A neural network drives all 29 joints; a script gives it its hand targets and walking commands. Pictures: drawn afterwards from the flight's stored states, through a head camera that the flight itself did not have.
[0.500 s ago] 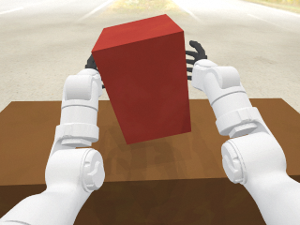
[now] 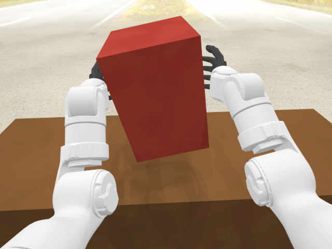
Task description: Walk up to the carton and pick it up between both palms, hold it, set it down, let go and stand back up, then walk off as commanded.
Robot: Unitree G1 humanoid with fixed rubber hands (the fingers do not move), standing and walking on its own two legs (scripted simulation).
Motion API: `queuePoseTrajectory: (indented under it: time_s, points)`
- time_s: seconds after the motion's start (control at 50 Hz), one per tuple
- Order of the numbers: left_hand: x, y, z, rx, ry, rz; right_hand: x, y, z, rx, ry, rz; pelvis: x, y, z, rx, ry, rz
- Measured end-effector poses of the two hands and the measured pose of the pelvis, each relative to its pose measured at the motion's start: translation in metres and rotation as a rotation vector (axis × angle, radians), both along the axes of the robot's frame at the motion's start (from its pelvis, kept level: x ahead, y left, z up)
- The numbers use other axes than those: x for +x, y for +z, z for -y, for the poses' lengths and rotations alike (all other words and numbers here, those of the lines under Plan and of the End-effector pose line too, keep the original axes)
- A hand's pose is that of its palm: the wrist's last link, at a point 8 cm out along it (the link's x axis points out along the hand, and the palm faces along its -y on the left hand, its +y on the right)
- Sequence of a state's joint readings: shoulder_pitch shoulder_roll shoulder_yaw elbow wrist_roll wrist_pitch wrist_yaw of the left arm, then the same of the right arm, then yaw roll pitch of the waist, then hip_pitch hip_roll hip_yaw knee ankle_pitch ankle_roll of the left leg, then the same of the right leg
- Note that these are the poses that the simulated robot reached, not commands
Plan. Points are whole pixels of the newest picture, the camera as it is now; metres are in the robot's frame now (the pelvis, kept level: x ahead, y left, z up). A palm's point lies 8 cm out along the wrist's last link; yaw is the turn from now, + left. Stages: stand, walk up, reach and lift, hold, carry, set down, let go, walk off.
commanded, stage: hold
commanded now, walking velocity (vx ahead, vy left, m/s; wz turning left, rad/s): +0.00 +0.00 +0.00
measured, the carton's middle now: (159, 88) +0.39 +0.01 +0.27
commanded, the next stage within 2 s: none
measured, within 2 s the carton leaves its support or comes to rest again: neither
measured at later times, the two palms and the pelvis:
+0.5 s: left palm (95, 85) +0.36 +0.14 +0.30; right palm (219, 74) +0.35 -0.12 +0.31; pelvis -0.02 -0.01 +0.00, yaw +0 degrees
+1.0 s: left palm (97, 92) +0.37 +0.14 +0.27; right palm (215, 79) +0.37 -0.12 +0.30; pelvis -0.01 +0.01 +0.00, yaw +0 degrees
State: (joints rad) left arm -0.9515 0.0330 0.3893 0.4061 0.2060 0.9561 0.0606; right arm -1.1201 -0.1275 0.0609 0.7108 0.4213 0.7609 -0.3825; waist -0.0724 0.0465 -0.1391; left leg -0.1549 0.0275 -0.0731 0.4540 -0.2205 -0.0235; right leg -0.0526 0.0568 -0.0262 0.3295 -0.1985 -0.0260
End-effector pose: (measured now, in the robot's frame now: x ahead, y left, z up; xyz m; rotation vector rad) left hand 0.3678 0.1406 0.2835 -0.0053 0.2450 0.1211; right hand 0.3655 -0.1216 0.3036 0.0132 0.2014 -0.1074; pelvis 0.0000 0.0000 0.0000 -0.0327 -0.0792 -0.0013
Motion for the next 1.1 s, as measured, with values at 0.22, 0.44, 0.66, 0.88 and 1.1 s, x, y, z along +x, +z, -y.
queuePoseTrajectory:
  time_s: [0.22,0.44,0.66,0.88,1.1]
  points:
    - [-0.008,0.006,-0.001,-0.019,-0.002,0.019,-0.01,0.007,-0.001,-0.002,-0.007,0.015,-0.007,0.0,0.007,0.001,0.006,0.005]
    - [-0.011,0.012,-0.001,-0.011,-0.011,0.0,-0.015,0.011,-0.001,0.002,-0.019,-0.015,-0.019,0.0,0.007,0.004,0.005,-0.001]
    - [-0.003,0.011,-0.006,0.007,-0.017,-0.004,-0.008,0.008,-0.006,-0.001,-0.022,-0.023,-0.024,0.0,0.003,0.001,0.008,-0.033]
    - [0.003,-0.009,-0.007,0.022,-0.019,-0.03,-0.001,-0.005,-0.008,0.006,-0.026,-0.051,-0.017,0.0,-0.004,-0.007,0.011,-0.038]
    - [0.006,-0.006,-0.002,0.015,-0.012,-0.007,0.003,-0.002,-0.002,0.006,-0.021,-0.028,-0.008,-0.001,-0.009,-0.01,0.0,-0.045]
